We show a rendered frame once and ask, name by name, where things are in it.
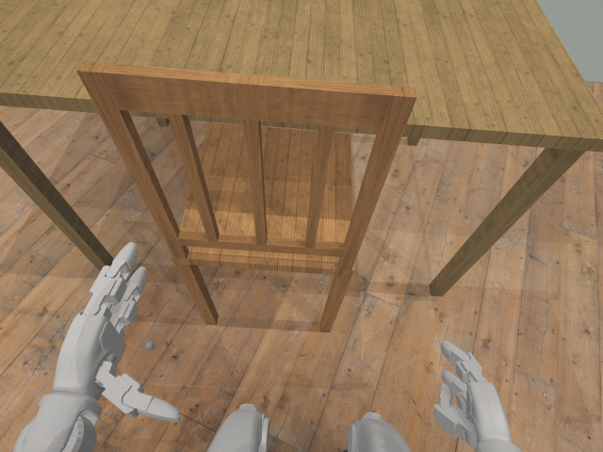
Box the left robot forearm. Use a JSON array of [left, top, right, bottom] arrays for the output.
[[13, 391, 102, 452]]

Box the left robot thigh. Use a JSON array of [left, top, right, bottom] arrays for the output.
[[206, 410, 269, 452]]

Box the table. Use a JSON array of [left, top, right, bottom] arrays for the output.
[[0, 0, 603, 297]]

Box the chair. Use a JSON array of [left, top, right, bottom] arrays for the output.
[[77, 61, 416, 332]]

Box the left robot hand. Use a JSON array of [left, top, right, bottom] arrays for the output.
[[53, 242, 181, 422]]

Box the right robot hand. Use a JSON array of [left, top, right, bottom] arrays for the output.
[[434, 341, 513, 450]]

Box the robot right shin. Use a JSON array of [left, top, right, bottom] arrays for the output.
[[361, 412, 382, 420]]

